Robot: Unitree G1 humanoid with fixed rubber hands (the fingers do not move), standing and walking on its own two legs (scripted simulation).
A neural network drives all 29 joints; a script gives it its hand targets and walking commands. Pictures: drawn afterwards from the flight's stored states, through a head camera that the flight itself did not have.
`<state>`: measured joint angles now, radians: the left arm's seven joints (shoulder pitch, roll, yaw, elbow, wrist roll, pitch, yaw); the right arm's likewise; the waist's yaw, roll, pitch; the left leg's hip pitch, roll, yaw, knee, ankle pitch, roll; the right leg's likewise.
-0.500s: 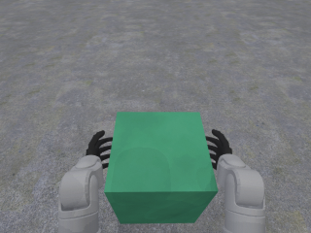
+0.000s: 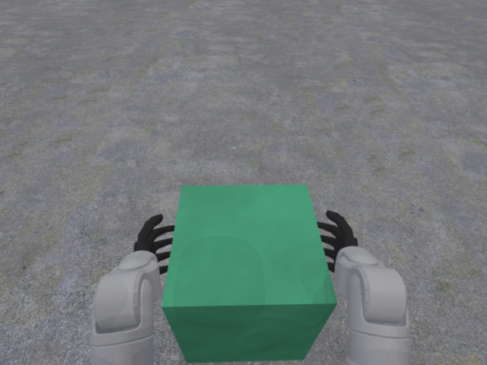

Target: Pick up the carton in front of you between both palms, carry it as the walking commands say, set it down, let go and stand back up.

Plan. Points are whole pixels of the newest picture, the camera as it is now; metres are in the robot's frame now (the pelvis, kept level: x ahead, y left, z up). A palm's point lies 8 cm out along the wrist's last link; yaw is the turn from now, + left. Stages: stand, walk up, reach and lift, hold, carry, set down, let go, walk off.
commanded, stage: carry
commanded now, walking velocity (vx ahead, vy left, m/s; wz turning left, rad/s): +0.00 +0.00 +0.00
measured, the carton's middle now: (245, 276) +0.28 +0.00 +0.01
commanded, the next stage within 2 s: none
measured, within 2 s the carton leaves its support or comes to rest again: neither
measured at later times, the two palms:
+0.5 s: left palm (142, 294) +0.23 +0.16 +0.05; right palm (340, 292) +0.23 -0.14 +0.05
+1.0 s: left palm (141, 292) +0.24 +0.17 +0.04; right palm (333, 290) +0.24 -0.13 +0.04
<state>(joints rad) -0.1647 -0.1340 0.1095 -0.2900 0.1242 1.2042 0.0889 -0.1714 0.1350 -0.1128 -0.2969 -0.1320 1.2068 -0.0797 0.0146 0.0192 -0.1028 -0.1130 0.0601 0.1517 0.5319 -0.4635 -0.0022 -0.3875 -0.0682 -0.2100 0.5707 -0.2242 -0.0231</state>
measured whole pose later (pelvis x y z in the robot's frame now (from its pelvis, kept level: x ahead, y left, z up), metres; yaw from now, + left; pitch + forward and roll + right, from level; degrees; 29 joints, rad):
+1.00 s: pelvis -0.05 +0.02 +0.00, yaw +0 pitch +1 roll +0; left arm -0.22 -0.14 0.17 0.16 0.24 0.74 0.03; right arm -0.22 0.14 -0.18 0.15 -0.24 0.73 -0.02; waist 0.00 0.01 -0.06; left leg -0.19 0.03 0.17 0.58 -0.42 0.04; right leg -0.41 -0.10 -0.19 0.51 -0.11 -0.01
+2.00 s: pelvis +0.27 +0.02 +0.02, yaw -3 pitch +4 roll -1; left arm -0.18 -0.14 0.15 0.09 0.22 0.70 0.04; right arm -0.19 0.14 -0.15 0.13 -0.21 0.68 -0.03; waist 0.00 -0.03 0.02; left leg -0.33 0.06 0.23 0.37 -0.11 0.06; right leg -0.37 -0.06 -0.10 0.77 -0.48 0.02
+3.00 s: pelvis +0.35 +0.00 +0.01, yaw -1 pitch +2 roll +0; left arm -0.23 -0.14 0.19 0.19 0.24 0.73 0.03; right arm -0.23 0.15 -0.19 0.19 -0.25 0.73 -0.02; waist 0.00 0.00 -0.11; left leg -0.22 0.07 0.20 0.50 -0.30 0.00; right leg -0.26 -0.07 -0.19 0.50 -0.27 -0.01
